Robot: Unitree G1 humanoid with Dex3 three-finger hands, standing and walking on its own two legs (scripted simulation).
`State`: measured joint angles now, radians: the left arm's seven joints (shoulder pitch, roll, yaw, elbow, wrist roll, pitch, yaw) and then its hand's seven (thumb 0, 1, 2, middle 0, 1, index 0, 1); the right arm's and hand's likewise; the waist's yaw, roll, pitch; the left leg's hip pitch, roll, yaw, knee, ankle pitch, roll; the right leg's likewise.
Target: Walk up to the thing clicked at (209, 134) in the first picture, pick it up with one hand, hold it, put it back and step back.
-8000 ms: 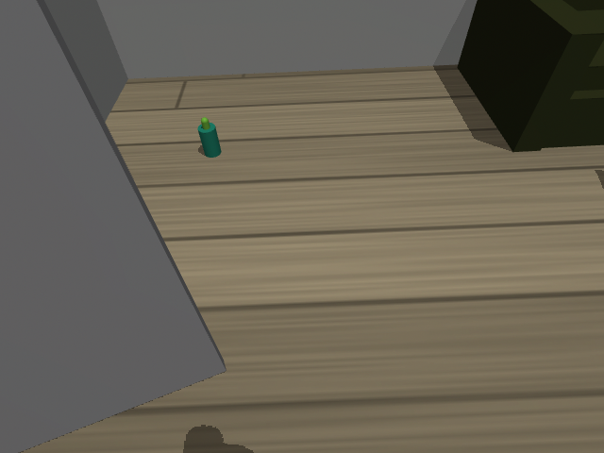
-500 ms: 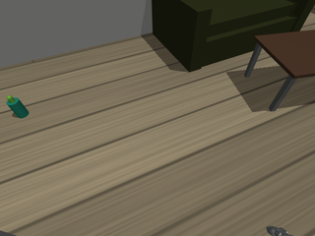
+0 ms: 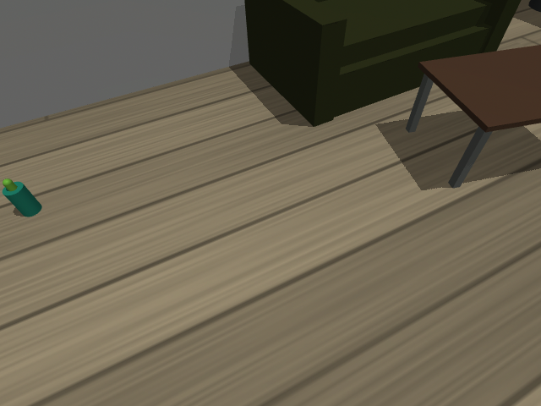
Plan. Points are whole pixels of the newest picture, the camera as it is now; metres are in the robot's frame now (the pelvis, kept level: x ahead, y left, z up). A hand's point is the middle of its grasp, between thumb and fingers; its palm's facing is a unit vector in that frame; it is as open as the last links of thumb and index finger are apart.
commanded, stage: stand
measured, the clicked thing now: (19, 195) +1.13 +1.23 -0.67
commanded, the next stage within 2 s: none
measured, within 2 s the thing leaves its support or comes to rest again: neither
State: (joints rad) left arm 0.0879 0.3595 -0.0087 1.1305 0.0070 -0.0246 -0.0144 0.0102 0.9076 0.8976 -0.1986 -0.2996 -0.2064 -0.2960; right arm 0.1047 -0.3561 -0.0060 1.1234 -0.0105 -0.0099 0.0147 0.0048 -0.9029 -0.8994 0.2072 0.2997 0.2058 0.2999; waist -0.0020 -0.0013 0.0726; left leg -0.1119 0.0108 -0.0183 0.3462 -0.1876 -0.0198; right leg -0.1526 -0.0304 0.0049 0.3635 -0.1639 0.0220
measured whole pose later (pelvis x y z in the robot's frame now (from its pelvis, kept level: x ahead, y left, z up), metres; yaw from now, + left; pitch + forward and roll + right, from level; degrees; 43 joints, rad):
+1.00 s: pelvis +0.01 -0.01 +0.00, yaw +0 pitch -2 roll +0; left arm 0.10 0.36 -0.01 1.13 0.01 -0.02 -0.01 0.01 0.91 0.90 -0.20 -0.30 -0.21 -0.30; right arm 0.11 -0.35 0.00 1.14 -0.01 -0.01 0.01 0.00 -0.90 -0.90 0.21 0.30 0.21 0.30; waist 0.00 0.00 0.05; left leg -0.11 0.03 -0.03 0.32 -0.18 -0.03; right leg -0.15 -0.01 0.00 0.33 -0.16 0.01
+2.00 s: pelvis +0.02 -0.01 +0.00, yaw +0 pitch -1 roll +0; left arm 0.11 0.36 -0.01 1.13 0.01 -0.01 -0.01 0.01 0.91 0.90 -0.20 -0.30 -0.21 -0.30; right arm 0.12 -0.35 0.00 1.13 -0.01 -0.01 0.01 0.00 -0.90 -0.90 0.21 0.30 0.21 0.30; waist 0.00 0.01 0.06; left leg -0.08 0.03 -0.02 0.30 -0.19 -0.04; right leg -0.13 -0.01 0.00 0.33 -0.17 0.00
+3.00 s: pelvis +0.16 +0.00 -0.02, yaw +4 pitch -3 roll +1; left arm 0.11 0.41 0.07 0.85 0.03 0.01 -0.07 0.02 0.91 0.90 -0.20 -0.30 -0.20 -0.30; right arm 0.42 -0.35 -0.05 0.87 -0.01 -0.04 0.01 0.00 -0.90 -0.90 0.21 0.30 0.21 0.30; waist -0.06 -0.06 0.15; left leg 0.07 -0.01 -0.06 0.43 -0.44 0.00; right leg -0.44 -0.01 0.02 0.61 -0.24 -0.04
